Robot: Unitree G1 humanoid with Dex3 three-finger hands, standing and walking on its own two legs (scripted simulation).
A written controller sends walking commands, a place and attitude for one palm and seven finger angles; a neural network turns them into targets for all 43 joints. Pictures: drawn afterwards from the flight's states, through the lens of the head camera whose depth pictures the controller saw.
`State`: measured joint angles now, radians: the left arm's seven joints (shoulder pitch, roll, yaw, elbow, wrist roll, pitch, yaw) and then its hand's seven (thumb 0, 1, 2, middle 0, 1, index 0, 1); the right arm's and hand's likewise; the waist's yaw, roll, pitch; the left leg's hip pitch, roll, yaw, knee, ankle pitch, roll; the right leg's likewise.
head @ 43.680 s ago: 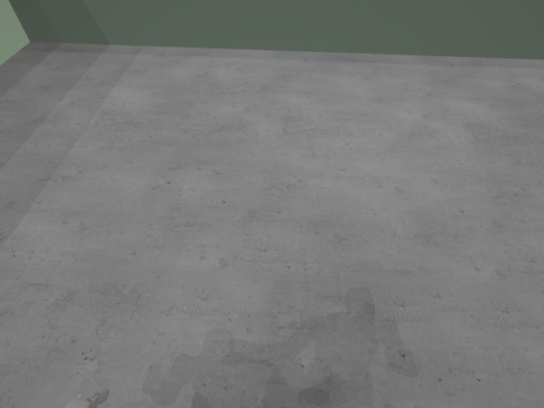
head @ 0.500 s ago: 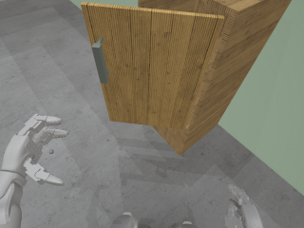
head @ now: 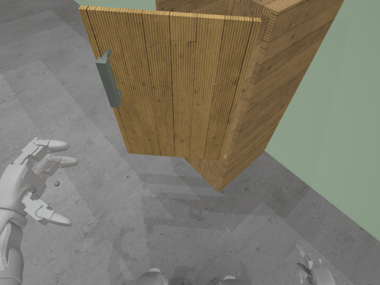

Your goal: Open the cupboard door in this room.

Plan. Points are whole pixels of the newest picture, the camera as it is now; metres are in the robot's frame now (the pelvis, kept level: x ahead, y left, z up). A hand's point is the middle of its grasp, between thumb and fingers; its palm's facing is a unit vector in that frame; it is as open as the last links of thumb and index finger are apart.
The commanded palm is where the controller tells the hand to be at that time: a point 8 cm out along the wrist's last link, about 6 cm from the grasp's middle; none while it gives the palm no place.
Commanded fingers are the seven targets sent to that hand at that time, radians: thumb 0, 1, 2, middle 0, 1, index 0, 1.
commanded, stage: raise the hand with hooked fingers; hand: left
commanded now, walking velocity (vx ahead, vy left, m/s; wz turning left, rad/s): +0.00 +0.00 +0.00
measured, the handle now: (111, 79) +0.61 +0.25 +0.05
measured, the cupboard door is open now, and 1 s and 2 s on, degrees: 44 44 44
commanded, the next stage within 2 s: move the hooked fingers beside the handle in 0.16 s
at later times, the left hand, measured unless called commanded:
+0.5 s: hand (60, 170) +0.31 +0.27 +0.07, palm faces -0.01 -1.00 -0.01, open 14.0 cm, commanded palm +0.31 +0.32 +0.07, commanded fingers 0.00 -0.50 0.30 -0.30 -1.20 -0.30 -1.20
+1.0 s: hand (75, 129) +0.42 +0.28 +0.06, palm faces -0.04 -1.00 +0.00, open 14.0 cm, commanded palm +0.40 +0.33 +0.06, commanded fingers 0.00 -0.50 0.30 -0.30 -1.20 -0.30 -1.20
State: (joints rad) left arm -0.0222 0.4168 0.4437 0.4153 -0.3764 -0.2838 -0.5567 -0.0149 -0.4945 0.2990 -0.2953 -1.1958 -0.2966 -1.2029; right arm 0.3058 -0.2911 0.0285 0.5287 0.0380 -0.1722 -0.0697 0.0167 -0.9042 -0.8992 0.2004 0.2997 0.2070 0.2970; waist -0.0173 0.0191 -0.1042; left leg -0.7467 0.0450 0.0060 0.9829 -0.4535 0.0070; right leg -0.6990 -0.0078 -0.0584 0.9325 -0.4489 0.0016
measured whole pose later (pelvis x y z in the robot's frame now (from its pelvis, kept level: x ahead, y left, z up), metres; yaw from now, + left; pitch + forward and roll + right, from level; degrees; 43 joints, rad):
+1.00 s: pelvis -0.01 +0.01 -0.02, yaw -2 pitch +19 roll -3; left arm -0.64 0.61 0.51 1.03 -0.23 -0.36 -0.58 -0.02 -0.50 0.30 -0.29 -1.20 -0.30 -1.20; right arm 0.37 -0.30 0.04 0.61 0.03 -0.04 -0.06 0.01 -0.90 -0.90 0.20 0.30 0.21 0.30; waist -0.09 0.01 -0.10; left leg -0.93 0.06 0.01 1.07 -0.46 0.02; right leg -0.88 0.00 -0.04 1.00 -0.45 0.01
